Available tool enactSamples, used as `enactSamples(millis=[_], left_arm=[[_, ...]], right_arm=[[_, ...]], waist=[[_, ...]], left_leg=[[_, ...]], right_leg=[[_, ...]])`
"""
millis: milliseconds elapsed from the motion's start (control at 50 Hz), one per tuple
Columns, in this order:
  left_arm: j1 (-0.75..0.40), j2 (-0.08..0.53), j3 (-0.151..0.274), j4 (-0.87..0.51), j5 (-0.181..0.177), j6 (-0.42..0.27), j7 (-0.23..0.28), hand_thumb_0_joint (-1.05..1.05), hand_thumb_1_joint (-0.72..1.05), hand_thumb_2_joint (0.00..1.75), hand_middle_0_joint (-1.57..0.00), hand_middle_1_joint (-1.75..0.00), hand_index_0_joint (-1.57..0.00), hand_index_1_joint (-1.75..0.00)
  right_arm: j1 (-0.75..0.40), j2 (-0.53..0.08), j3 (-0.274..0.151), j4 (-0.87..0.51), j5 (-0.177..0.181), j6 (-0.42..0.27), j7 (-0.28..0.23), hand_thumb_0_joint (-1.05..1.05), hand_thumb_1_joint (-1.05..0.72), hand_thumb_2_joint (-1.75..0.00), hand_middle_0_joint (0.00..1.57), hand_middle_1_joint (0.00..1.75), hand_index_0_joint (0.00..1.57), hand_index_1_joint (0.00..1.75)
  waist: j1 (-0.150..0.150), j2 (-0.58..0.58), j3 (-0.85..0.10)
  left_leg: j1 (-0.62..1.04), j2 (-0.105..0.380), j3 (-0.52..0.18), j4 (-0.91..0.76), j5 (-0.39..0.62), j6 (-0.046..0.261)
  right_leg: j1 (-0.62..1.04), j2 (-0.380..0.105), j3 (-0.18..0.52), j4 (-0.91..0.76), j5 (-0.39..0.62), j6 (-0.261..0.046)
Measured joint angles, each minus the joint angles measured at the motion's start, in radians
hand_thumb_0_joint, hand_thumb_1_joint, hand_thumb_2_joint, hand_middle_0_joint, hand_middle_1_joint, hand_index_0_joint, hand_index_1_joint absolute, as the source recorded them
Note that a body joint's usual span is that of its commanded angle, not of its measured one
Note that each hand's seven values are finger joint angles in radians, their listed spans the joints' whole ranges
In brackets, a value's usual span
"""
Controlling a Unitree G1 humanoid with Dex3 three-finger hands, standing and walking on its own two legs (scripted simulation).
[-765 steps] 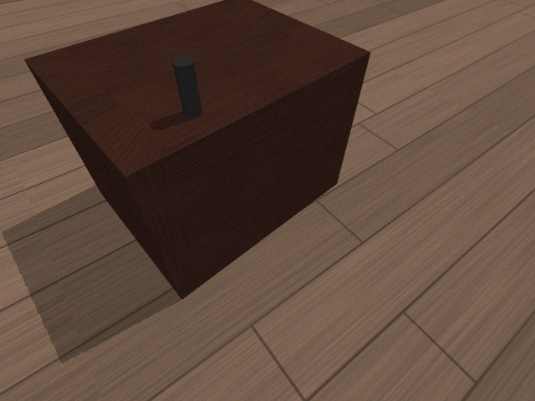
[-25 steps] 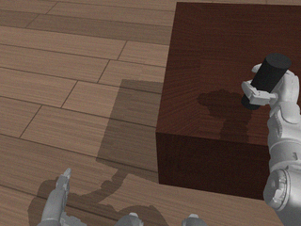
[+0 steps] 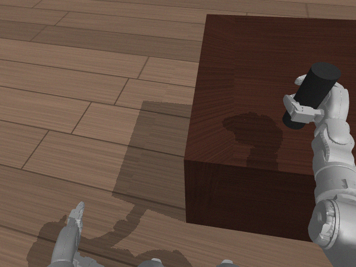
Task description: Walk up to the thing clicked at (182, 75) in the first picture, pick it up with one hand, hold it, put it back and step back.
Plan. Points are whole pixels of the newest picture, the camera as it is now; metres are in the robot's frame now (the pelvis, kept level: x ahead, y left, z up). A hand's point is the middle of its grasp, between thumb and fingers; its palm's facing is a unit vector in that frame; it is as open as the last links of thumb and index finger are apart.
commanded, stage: lift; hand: right
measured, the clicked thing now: (307, 99) +0.46 -0.23 +0.11
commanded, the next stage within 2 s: hold in 1.30 s
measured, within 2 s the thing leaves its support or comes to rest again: neither
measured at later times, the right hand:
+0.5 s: hand (317, 93) +0.41 -0.20 +0.18, palm faces +0.21 +0.98 -0.01, open 7.2 cm
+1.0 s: hand (320, 93) +0.36 -0.17 +0.23, palm faces +0.18 +0.98 -0.02, open 7.2 cm
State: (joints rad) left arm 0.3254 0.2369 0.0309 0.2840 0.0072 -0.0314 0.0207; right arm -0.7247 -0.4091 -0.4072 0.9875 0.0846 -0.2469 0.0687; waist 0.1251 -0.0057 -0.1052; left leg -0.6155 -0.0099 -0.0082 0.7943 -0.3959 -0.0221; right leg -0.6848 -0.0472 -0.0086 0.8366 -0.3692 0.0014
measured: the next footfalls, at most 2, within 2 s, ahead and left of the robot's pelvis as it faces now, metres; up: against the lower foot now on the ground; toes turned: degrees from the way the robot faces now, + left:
none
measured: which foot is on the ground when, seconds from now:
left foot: down 0.00-1.00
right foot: down 0.00-1.00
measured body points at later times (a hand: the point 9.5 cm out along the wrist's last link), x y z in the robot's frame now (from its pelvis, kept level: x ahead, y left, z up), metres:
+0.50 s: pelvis +0.00 +0.00 +0.02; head +0.00 +0.00 +0.47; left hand +0.15 +0.26 -0.04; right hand +0.39 -0.25 +0.18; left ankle -0.01 +0.14 -0.70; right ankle +0.02 -0.12 -0.70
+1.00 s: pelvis -0.01 +0.01 +0.03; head -0.03 +0.04 +0.48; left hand +0.16 +0.27 -0.05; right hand +0.34 -0.22 +0.23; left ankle -0.01 +0.14 -0.70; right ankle +0.02 -0.12 -0.70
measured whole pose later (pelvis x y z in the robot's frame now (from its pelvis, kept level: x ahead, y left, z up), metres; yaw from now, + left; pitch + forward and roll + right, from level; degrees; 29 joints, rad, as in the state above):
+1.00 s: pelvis -0.01 +0.01 +0.03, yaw -1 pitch -1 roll +0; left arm 0.28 0.24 0.08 0.50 -0.04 -0.06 0.07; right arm -0.42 -0.25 -0.24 0.16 0.18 0.29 -0.01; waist 0.01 -0.05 -0.05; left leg -0.28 0.01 0.00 0.60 -0.32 -0.01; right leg -0.32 -0.02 -0.01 0.58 -0.25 0.02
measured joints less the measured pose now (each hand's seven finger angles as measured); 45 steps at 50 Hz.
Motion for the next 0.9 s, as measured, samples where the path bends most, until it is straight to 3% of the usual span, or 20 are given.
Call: enactSamples(millis=[160,340,520,600,740,900], left_arm=[[0.007,-0.009,0.011,0.049,-0.001,-0.008,0.000,-0.01,-0.52,0.05,-0.06,-0.06,-0.06,-0.06],[-0.002,-0.017,0.014,0.097,-0.018,-0.010,0.023,-0.01,-0.53,0.05,-0.05,-0.06,-0.06,-0.06],[-0.002,-0.005,0.047,0.132,-0.038,-0.010,0.037,-0.01,-0.52,0.05,-0.05,-0.06,-0.06,-0.06],[-0.019,-0.010,0.038,0.159,-0.043,-0.009,0.039,-0.01,-0.52,0.04,-0.05,-0.06,-0.06,-0.06],[-0.007,-0.017,0.030,0.134,-0.046,-0.019,0.035,-0.01,-0.51,0.04,-0.05,-0.06,-0.05,-0.05],[-0.015,0.010,0.054,0.179,-0.047,-0.031,0.057,-0.01,-0.52,0.05,-0.04,-0.05,-0.05,-0.05]], right_arm=[[0.040,0.023,0.029,-0.098,0.006,0.023,-0.012,0.00,0.08,-1.17,0.83,1.20,0.85,1.20],[0.100,0.081,0.093,-0.218,0.035,0.081,-0.045,0.00,0.09,-1.17,0.84,1.19,0.86,1.19],[0.203,0.125,0.135,-0.457,0.062,0.219,-0.069,0.00,0.09,-1.18,0.85,1.18,0.87,1.18],[0.214,0.131,0.157,-0.530,0.072,0.277,-0.064,0.00,0.09,-1.18,0.85,1.18,0.87,1.18],[0.284,0.149,0.154,-0.666,0.095,0.401,-0.062,0.00,0.09,-1.18,0.86,1.17,0.88,1.17],[0.309,0.160,0.161,-0.787,0.099,0.481,-0.092,0.00,0.09,-1.18,0.86,1.17,0.87,1.17]], waist=[[-0.022,-0.006,0.008],[-0.059,-0.020,0.003],[-0.094,-0.031,0.012],[-0.106,-0.033,0.030],[-0.109,-0.047,0.040],[-0.118,-0.045,0.051]], left_leg=[[0.030,0.002,-0.005,-0.024,0.013,-0.002],[0.122,0.013,-0.009,-0.081,0.030,-0.005],[0.222,0.023,-0.010,-0.122,0.040,-0.005],[0.246,0.025,-0.007,-0.138,0.051,-0.003],[0.283,0.025,-0.005,-0.164,0.065,0.002],[0.326,0.024,0.002,-0.179,0.069,0.009]], right_leg=[[0.031,0.002,-0.005,-0.022,0.010,-0.001],[0.126,0.013,-0.011,-0.086,0.031,-0.005],[0.233,0.022,-0.015,-0.143,0.050,-0.005],[0.260,0.025,-0.012,-0.168,0.067,-0.002],[0.304,0.026,-0.011,-0.209,0.089,0.003],[0.350,0.025,-0.004,-0.236,0.103,0.010]])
